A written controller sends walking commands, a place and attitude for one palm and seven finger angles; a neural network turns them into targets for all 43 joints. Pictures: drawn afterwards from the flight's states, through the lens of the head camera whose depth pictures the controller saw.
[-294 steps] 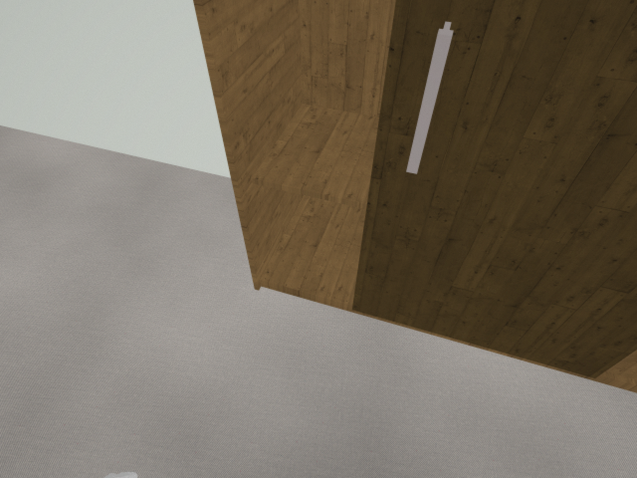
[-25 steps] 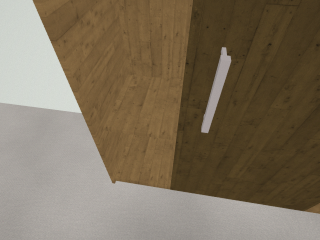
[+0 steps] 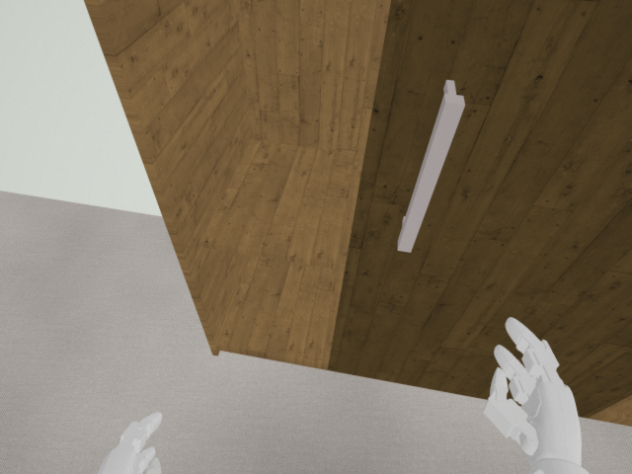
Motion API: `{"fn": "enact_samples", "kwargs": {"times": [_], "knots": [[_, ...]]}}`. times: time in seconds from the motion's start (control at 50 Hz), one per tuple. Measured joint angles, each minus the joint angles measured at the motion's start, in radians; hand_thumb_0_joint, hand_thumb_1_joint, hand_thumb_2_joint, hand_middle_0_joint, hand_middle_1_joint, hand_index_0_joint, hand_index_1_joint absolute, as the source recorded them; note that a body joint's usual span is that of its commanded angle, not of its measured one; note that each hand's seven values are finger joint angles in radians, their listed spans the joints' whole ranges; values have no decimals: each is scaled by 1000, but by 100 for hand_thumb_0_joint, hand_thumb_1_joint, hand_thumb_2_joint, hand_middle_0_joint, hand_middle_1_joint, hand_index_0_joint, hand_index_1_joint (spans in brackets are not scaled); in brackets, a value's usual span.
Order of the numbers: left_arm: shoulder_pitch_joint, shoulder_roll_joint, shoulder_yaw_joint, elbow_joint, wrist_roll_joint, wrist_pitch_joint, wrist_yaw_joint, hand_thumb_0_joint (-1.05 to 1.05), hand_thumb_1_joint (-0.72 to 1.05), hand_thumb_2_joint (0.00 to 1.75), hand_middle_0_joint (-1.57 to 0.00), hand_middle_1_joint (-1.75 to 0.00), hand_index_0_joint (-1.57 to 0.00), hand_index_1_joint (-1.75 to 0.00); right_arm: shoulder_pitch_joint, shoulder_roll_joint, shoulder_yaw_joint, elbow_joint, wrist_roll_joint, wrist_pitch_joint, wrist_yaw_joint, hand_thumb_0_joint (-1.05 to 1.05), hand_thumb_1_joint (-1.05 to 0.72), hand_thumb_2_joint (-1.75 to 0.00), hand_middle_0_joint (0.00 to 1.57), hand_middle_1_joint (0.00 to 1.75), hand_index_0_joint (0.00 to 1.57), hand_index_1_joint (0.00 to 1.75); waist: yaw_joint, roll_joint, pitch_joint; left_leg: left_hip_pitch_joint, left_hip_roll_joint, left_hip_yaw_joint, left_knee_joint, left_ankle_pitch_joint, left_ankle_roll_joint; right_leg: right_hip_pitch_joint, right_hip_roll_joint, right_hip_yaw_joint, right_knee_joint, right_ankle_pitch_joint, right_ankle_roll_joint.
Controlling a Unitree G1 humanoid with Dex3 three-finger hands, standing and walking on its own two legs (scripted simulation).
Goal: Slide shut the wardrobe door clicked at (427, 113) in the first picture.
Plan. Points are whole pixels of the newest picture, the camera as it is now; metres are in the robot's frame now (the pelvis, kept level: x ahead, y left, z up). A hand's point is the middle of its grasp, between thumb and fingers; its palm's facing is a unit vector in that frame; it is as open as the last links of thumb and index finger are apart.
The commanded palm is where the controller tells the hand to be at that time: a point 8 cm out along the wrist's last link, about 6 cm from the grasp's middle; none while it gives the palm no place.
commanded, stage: raise the hand with hooked fingers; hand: right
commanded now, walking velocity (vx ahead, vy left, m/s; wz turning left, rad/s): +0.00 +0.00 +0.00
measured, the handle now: (424, 176) +0.50 -0.10 +0.13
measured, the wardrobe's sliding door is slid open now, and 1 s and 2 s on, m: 0.36 0.36 0.36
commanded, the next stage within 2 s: move the hooked fingers beside the handle in 1.88 s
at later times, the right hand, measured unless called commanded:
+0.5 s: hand (513, 423) +0.20 -0.19 +0.04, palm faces +0.02 +1.00 -0.05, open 10.4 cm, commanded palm +0.16 -0.26 +0.04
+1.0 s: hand (596, 382) +0.23 -0.26 +0.10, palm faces +0.12 +0.99 -0.07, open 13.3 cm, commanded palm +0.20 -0.31 +0.11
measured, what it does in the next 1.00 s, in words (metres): stands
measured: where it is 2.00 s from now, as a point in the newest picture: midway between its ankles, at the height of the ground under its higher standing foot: outside the picture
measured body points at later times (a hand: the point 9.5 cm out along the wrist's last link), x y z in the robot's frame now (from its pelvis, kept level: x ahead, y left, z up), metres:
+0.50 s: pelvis -0.04 +0.02 -0.03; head +0.00 +0.02 +0.42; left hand +0.14 +0.22 -0.12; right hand +0.20 -0.25 +0.04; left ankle -0.01 +0.11 -0.72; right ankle -0.01 -0.11 -0.72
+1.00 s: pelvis -0.02 -0.01 +0.00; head -0.01 -0.01 +0.45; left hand +0.17 +0.22 -0.06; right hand +0.22 -0.31 +0.11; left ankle -0.01 +0.11 -0.72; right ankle -0.01 -0.11 -0.72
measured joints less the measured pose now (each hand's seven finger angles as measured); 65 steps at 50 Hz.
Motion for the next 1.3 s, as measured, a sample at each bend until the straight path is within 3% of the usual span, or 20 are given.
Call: {"fn": "enact_samples", "kwargs": {"times": [0.06, 0.1, 0.16, 0.22, 0.28, 0.32, 0.38, 0.46, 0.54, 0.62, 0.72, 0.84, 1.08, 1.3], "knots": [[-76, 13, 23, -96, 5, -2, -31, 2, 92, 90, -20, -30, -20, -30, -50, 30, -32, 2, 68, -204, 169, 1, -79, -84, 20, 39, 20, 39, -9, 29, -43, -155, -9, -14, 148, -47, 11, -147, -16, -14, 148, -54, 7], [-111, 23, 34, -169, 1, 17, -41, 2, 91, 90, -20, -30, -20, -30, -44, 36, -39, -1, 80, -241, 245, 1, -74, -82, 21, 42, 21, 42, -23, 44, -53, -227, -12, -19, 234, -77, 12, -216, -22, -17, 232, -83, 13], [-139, 34, 37, -263, -9, 59, -35, 2, 91, 90, -20, -30, -20, -30, 10, 26, -38, -21, 83, -172, 266, 0, -67, -80, 22, 46, 22, 46, -48, 56, -53, -281, -12, -13, 314, -111, 24, -273, -25, -10, 313, -116, 16], [-142, 29, 27, -313, -10, 77, -19, 2, 91, 90, -20, -30, -20, -30, 68, 13, -53, -38, 74, -115, 216, 1, -59, -77, 23, 51, 23, 51, -70, 48, -46, -291, -16, 14, 335, -122, 30, -301, -31, 17, 355, -130, 21], [-128, 11, -2, -312, -3, 67, -4, 2, 91, 90, -20, -30, -20, -30, 90, -10, -84, -77, 72, -136, 176, 1, -52, -74, 23, 55, 23, 55, -85, 35, -37, -283, -23, 47, 331, -122, 36, -316, -38, 51, 377, -134, 25], [-117, -2, -29, -287, -3, 51, 4, 1, 91, 90, -20, -30, -20, -30, 68, -25, -96, -96, 82, -172, 185, 1, -47, -72, 23, 58, 23, 58, -89, 22, -26, -272, -27, 68, 322, -117, 40, -320, -41, 73, 385, -132, 29], [-97, -19, -72, -239, -9, 34, 12, 1, 91, 90, -20, -30, -20, -30, -12, -52, -97, -94, 102, -179, 243, 1, -40, -69, 23, 62, 23, 63, -87, -1, -7, -253, -32, 88, 299, -103, 42, -315, -43, 93, 381, -123, 31], [-55, -47, -109, -186, -21, 36, 21, 2, 90, 90, -20, -30, -20, -30, -111, -87, -106, -43, 127, -82, 312, 1, -30, -65, 24, 68, 24, 69, -67, -16, 0, -220, -36, 79, 243, -72, 38, -278, -45, 84, 326, -95, 30], [-3, -54, -106, -161, -22, 32, 20, 2, 90, 90, -20, -30, -20, -30, -127, -96, -151, -12, 146, 5, 299, 1, -21, -61, 25, 74, 25, 75, -37, -20, -2, -177, -39, 51, 175, -40, 30, -220, -46, 55, 247, -67, 23], [36, -29, -81, -148, -20, 18, 13, 2, 90, 90, -20, -30, -20, -30, -102, -93, -193, -23, 150, -9, 269, 0, -12, -57, 26, 80, 26, 81, -25, -17, -1, -140, -37, 30, 128, -20, 21, -173, -43, 34, 191, -50, 15], [44, 20, -53, -135, -25, -5, 16, 2, 90, 90, -20, -30, -20, -30, -97, -95, -205, -33, 153, -41, 280, 0, 0, -52, 26, 88, 26, 88, -31, -14, 13, -102, -31, 24, 92, -9, 11, -136, -35, 27, 158, -41, 5], [11, 42, -45, -135, -29, -24, 28, 2, 90, 90, -20, -30, -20, -30, -122, -109, -215, -28, 156, -19, 294, 0, 14, -46, 28, 97, 28, 97, -42, -8, 23, -48, -25, 24, 46, 6, 2, -86, -26, 27, 117, -29, -4], [-54, 1, -99, -148, -34, -32, 37, 2, 90, 90, -20, -30, -20, -30, -255, -155, -266, 15, 170, 90, 352, -1, 41, -34, 30, 114, 29, 114, -81, -16, 28, 75, -19, 28, -60, 40, -8, 28, -15, 31, 22, 2, -11], [-53, -3, -123, -117, -42, -19, 54, 2, 90, 90, -20, -30, -20, -30, -370, -200, -327, 79, 168, 176, 388, -1, 49, -31, 30, 120, 30, 120, -89, -24, 46, 150, -20, 30, -136, 71, -9, 102, -12, 33, -51, 31, -12]]}}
